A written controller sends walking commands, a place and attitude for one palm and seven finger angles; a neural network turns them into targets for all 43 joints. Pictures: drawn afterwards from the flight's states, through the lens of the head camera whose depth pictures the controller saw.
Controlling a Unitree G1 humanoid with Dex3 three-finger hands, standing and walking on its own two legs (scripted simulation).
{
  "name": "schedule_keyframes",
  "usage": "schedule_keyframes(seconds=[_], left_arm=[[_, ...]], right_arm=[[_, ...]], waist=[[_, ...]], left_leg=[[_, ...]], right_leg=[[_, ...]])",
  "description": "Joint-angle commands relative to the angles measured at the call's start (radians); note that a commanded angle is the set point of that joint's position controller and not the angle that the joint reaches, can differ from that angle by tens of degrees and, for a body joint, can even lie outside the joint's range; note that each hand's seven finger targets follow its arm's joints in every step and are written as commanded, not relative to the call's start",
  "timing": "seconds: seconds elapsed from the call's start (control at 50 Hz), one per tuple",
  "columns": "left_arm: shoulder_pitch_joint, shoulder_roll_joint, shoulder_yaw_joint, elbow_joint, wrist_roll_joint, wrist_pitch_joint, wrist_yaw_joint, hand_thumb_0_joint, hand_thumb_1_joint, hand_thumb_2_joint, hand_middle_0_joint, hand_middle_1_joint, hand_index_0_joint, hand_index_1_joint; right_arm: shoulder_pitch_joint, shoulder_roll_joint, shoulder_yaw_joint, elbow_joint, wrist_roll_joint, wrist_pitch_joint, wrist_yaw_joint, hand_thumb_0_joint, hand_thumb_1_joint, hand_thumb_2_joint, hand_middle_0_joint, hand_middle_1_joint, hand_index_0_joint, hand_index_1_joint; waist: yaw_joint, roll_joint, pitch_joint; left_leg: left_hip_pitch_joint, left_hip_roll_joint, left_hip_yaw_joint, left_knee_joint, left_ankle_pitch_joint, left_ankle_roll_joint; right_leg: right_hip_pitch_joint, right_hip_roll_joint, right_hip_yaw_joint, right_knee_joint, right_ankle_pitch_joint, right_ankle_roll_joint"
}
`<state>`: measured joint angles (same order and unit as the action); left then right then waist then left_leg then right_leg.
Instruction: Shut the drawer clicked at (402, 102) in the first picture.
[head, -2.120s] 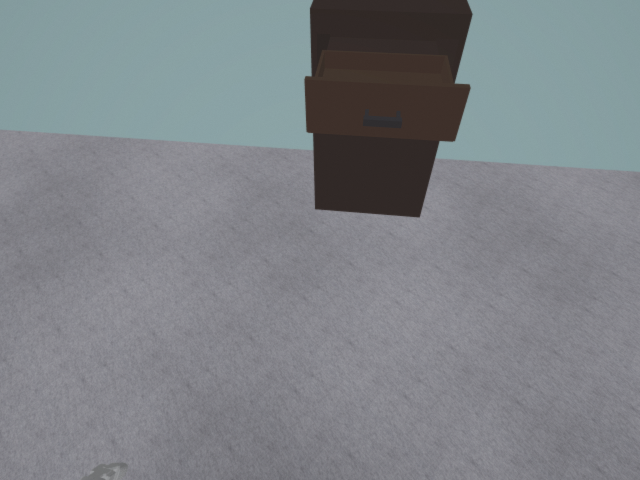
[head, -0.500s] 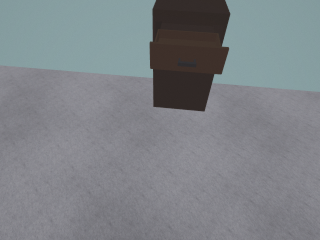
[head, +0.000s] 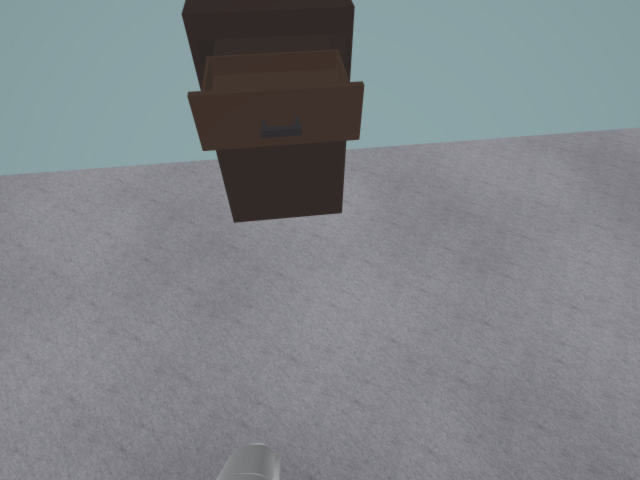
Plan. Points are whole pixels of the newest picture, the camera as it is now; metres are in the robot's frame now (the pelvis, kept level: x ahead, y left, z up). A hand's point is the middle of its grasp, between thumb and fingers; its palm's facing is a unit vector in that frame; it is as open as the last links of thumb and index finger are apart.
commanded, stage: walk to a spot facing it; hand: left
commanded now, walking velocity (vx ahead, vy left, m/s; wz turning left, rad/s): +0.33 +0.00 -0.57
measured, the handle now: (280, 126) +0.91 +0.18 -0.09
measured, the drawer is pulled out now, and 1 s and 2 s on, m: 0.30 0.30 0.30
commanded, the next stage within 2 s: turn to face it in 1.52 s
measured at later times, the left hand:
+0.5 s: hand (202, 343) +0.34 +0.24 -0.16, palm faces -0.29 -0.93 -0.23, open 7.4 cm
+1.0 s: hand (309, 272) +0.51 +0.07 -0.16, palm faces -0.58 -0.79 -0.20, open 7.3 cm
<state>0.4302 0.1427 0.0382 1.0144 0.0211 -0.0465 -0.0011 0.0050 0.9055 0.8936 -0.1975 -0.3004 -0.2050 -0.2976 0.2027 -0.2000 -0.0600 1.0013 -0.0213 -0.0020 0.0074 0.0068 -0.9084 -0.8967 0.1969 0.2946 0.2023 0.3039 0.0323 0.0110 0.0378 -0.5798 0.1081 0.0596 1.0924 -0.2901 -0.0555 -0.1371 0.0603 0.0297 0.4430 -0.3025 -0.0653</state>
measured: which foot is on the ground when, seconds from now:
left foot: up 0.00-0.22, down 0.24-0.72, up 0.74-1.00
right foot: down 0.00-0.22, up 0.24-0.68, down 0.70-1.00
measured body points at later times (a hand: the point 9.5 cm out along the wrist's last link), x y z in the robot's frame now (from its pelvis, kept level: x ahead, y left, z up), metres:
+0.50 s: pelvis +0.19 +0.06 +0.00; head +0.21 +0.07 +0.45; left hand +0.36 +0.29 -0.14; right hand +0.12 -0.18 -0.14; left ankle +0.21 +0.17 -0.74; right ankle +0.19 -0.08 -0.66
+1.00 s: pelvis +0.33 -0.03 +0.00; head +0.35 -0.04 +0.45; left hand +0.54 +0.11 -0.14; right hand +0.25 -0.27 -0.14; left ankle +0.47 +0.06 -0.69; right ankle +0.29 -0.12 -0.74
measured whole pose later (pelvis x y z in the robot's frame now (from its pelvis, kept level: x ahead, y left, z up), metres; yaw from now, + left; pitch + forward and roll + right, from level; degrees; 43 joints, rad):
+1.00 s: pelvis +0.33 -0.03 +0.00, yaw -38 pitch +0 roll -1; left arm 0.22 0.19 0.06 0.92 0.02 -0.01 -0.02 0.00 0.91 0.89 -0.20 -0.30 -0.21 -0.30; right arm 0.21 -0.19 -0.05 0.90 -0.03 -0.01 0.01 0.00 -0.91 -0.90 0.20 0.29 0.20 0.30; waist -0.02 0.01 0.04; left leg -0.54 0.14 0.06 0.90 -0.30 -0.08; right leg -0.26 0.06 0.00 0.48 -0.22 -0.05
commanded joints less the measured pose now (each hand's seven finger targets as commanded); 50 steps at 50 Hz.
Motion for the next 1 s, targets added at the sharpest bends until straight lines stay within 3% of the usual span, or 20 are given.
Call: schedule_keyframes(seconds=[0.0, 0.12, 0.16, 0.18, 0.2, 0.22, 0.24, 0.26, 0.34, 0.46, 0.56, 0.6, 0.64, 0.66, 0.68, 0.7, 0.72, 0.76, 0.82, 0.98], left_arm=[[0.045, 0.209, 0.052, -0.046, 0.004, -0.027, 0.015, 0.000, 0.900, 0.900, -0.200, -0.300, -0.200, -0.300], [0.016, 0.238, 0.068, -0.066, 0.010, -0.013, 0.017, 0.000, 0.900, 0.900, -0.200, -0.300, -0.200, -0.300], [-0.019, 0.236, 0.074, -0.076, 0.005, -0.009, 0.014, 0.000, 0.900, 0.900, -0.200, -0.300, -0.200, -0.300], [-0.024, 0.197, 0.075, -0.090, -0.001, -0.009, 0.007, 0.000, 0.900, 0.900, -0.200, -0.300, -0.200, -0.300], [0.013, 0.132, 0.072, -0.110, -0.015, -0.004, -0.007, 0.000, 0.900, 0.900, -0.200, -0.300, -0.200, -0.300], [-0.034, 0.138, 0.067, -0.138, -0.008, -0.011, -0.012, 0.000, 0.900, 0.900, -0.200, -0.300, -0.200, -0.300], [-0.064, 0.139, 0.067, -0.143, -0.002, -0.008, -0.017, 0.000, 0.900, 0.900, -0.200, -0.300, -0.200, -0.300], [-0.085, 0.134, 0.064, -0.144, 0.004, 0.001, -0.022, 0.000, 0.900, 0.900, -0.200, -0.300, -0.200, -0.300], [-0.094, 0.104, 0.061, -0.133, 0.013, 0.048, -0.052, 0.000, 0.900, 0.900, -0.200, -0.300, -0.200, -0.300], [-0.270, 0.093, 0.048, -0.193, 0.016, 0.060, -0.063, 0.000, 0.900, 0.900, -0.200, -0.300, -0.200, -0.300], [-0.416, 0.092, 0.033, -0.230, 0.012, 0.049, -0.066, 0.000, 0.900, 0.900, -0.200, -0.300, -0.200, -0.300], [-0.432, 0.098, 0.031, -0.234, 0.012, 0.044, -0.064, 0.000, 0.900, 0.900, -0.200, -0.300, -0.200, -0.300], [-0.321, 0.131, 0.040, -0.202, 0.010, 0.034, -0.060, 0.000, 0.900, 0.900, -0.200, -0.300, -0.200, -0.300], [-0.179, 0.194, 0.054, -0.159, 0.011, 0.020, -0.051, 0.000, 0.900, 0.900, -0.200, -0.300, -0.200, -0.300], [-0.041, 0.321, 0.088, -0.131, 0.011, 0.007, -0.035, 0.000, 0.900, 0.900, -0.200, -0.300, -0.200, -0.300], [0.031, 0.403, 0.105, -0.115, -0.017, 0.016, -0.024, 0.000, 0.900, 0.900, -0.200, -0.300, -0.200, -0.300], [-0.015, 0.393, 0.104, -0.129, -0.021, 0.022, -0.017, 0.000, 0.900, 0.900, -0.200, -0.300, -0.200, -0.300], [-0.195, 0.292, 0.077, -0.176, -0.015, 0.022, -0.005, 0.000, 0.900, 0.900, -0.200, -0.300, -0.200, -0.300], [-0.263, 0.247, 0.063, -0.183, -0.002, 0.006, 0.001, 0.000, 0.900, 0.900, -0.200, -0.300, -0.200, -0.300], [-0.189, 0.259, 0.077, -0.164, 0.003, 0.009, -0.008, 0.000, 0.900, 0.900, -0.200, -0.300, -0.200, -0.300]], right_arm=[[-0.121, -0.059, -0.021, -0.156, 0.003, -0.040, 0.014, 0.000, -0.900, -0.900, 0.200, 0.300, 0.200, 0.300], [-0.159, -0.057, -0.017, -0.209, 0.014, -0.065, 0.012, 0.000, -0.900, -0.900, 0.200, 0.300, 0.200, 0.300], [0.004, -0.096, -0.025, -0.167, 0.010, -0.073, -0.007, 0.000, -0.900, -0.900, 0.200, 0.300, 0.200, 0.300], [0.168, -0.166, -0.042, -0.125, 0.004, -0.078, -0.025, 0.000, -0.900, -0.900, 0.200, 0.300, 0.200, 0.300], [0.292, -0.291, -0.066, -0.099, -0.014, -0.081, -0.031, 0.000, -0.900, -0.900, 0.200, 0.300, 0.200, 0.300], [0.293, -0.280, -0.050, -0.107, -0.006, -0.070, -0.029, 0.000, -0.900, -0.900, 0.200, 0.300, 0.200, 0.300], [0.200, -0.231, -0.043, -0.123, -0.005, -0.070, -0.026, 0.000, -0.900, -0.900, 0.200, 0.300, 0.200, 0.300], [0.123, -0.185, -0.031, -0.139, -0.003, -0.072, -0.027, 0.000, -0.900, -0.900, 0.200, 0.300, 0.200, 0.300], [0.067, -0.095, -0.008, -0.118, -0.002, -0.094, -0.031, 0.000, -0.900, -0.900, 0.200, 0.300, 0.200, 0.300], [0.172, -0.113, -0.016, -0.076, -0.002, -0.097, -0.024, 0.000, -0.900, -0.900, 0.200, 0.300, 0.200, 0.300], [0.241, -0.144, -0.020, -0.048, -0.010, -0.084, -0.015, 0.000, -0.900, -0.900, 0.200, 0.300, 0.200, 0.300], [0.244, -0.157, -0.020, -0.043, -0.013, -0.077, -0.017, 0.000, -0.900, -0.900, 0.200, 0.300, 0.200, 0.300], [0.225, -0.184, -0.022, -0.053, -0.009, -0.071, -0.016, 0.000, -0.900, -0.900, 0.200, 0.300, 0.200, 0.300], [0.225, -0.171, -0.016, -0.066, -0.004, -0.069, -0.007, 0.000, -0.900, -0.900, 0.200, 0.300, 0.200, 0.300], [0.233, -0.116, 0.001, -0.101, 0.011, -0.066, 0.003, 0.000, -0.900, -0.900, 0.200, 0.300, 0.200, 0.300], [0.146, -0.114, 0.001, -0.146, 0.012, -0.063, -0.007, 0.000, -0.900, -0.900, 0.200, 0.300, 0.200, 0.300], [0.102, -0.142, -0.011, -0.149, 0.013, -0.066, -0.012, 0.000, -0.900, -0.900, 0.200, 0.300, 0.200, 0.300], [0.081, -0.143, -0.014, -0.131, 0.000, -0.051, -0.011, 0.000, -0.900, -0.900, 0.200, 0.300, 0.200, 0.300], [0.162, -0.106, -0.010, -0.098, -0.011, -0.019, -0.011, 0.000, -0.900, -0.900, 0.200, 0.300, 0.200, 0.300], [0.006, -0.073, -0.009, -0.186, -0.001, -0.039, -0.002, 0.000, -0.900, -0.900, 0.200, 0.300, 0.200, 0.300]], waist=[[-0.001, -0.119, 0.047], [0.009, -0.164, 0.026], [-0.068, -0.128, -0.024], [-0.132, -0.035, -0.118], [-0.151, 0.307, -0.223], [-0.142, 0.218, -0.161], [-0.105, 0.155, -0.096], [-0.072, 0.223, -0.037], [-0.005, 0.149, -0.005], [-0.048, 0.068, 0.011], [-0.094, 0.084, 0.022], [-0.093, 0.108, 0.026], [-0.026, 0.085, -0.046], [0.044, -0.011, -0.137], [0.098, -0.222, -0.262], [0.114, -0.240, -0.280], [0.103, -0.169, -0.247], [0.012, -0.052, -0.098], [-0.067, -0.123, -0.051], [-0.018, -0.143, -0.035]], left_leg=[[-0.119, 0.004, -0.023, -0.105, 0.105, -0.011], [0.152, -0.068, 0.015, -0.414, 0.061, 0.018], [0.437, -0.091, 0.019, -0.561, 0.093, 0.034], [0.687, 0.009, -0.080, -0.598, 0.052, 0.058], [0.823, 0.347, -0.499, -0.721, -0.035, 0.158], [0.696, 0.422, -0.645, -0.840, -0.139, 0.230], [0.557, 0.398, -0.572, -0.889, -0.317, 0.234], [0.467, 0.362, -0.491, -0.899, -0.360, 0.219], [0.318, 0.236, -0.106, -0.888, -0.020, 0.159], [0.431, 0.253, 0.016, -0.903, 0.107, 0.191], [0.504, 0.262, 0.113, -0.831, 0.271, 0.175], [0.531, 0.270, 0.150, -0.773, 0.359, 0.160], [0.512, 0.243, 0.220, -0.558, 0.552, 0.127], [0.362, 0.213, 0.261, -0.327, 0.535, 0.081], [0.020, 0.096, 0.281, 0.001, -0.019, 0.018], [-0.162, 0.016, 0.132, 0.244, -0.343, 0.000], [-0.163, 0.052, 0.014, 0.287, -0.256, 0.017], [-0.102, 0.102, -0.025, 0.218, -0.087, 0.005], [0.027, 0.081, -0.003, 0.061, -0.028, -0.020], [0.133, -0.021, 0.015, -0.317, -0.025, -0.018]], right_leg=[[-0.001, -0.245, 0.285, -0.222, 0.188, -0.143], [-0.023, -0.224, 0.294, -0.127, 0.333, -0.102], [-0.132, -0.159, 0.262, 0.053, 0.378, -0.066], [-0.254, -0.100, 0.215, 0.269, 0.305, -0.038], [-0.446, 0.039, 0.044, 0.639, -0.232, 0.025], [-0.512, 0.000, 0.052, 0.819, -0.267, 0.023], [-0.540, -0.052, 0.030, 0.915, -0.212, 0.020], [-0.569, -0.098, 0.022, 0.947, -0.141, 0.027], [-0.480, -0.163, -0.019, 0.812, 0.028, 0.054], [-0.521, -0.185, -0.061, 0.531, 0.105, 0.080], [-0.435, -0.145, -0.127, 0.295, 0.088, 0.058], [-0.379, -0.124, -0.147, 0.232, 0.054, 0.037], [-0.166, -0.067, -0.194, 0.132, 0.035, 0.005], [0.122, -0.056, -0.184, 0.073, 0.090, -0.022], [0.436, -0.338, 0.218, 0.013, 0.073, -0.128], [0.445, -0.505, 0.532, -0.096, 0.229, -0.209], [0.318, -0.476, 0.476, -0.131, 0.111, -0.202], [0.064, -0.384, 0.313, -0.185, 0.018, -0.164], [-0.127, -0.287, 0.144, -0.189, 0.186, -0.126], [-0.155, -0.253, 0.246, -0.157, 0.079, -0.130]])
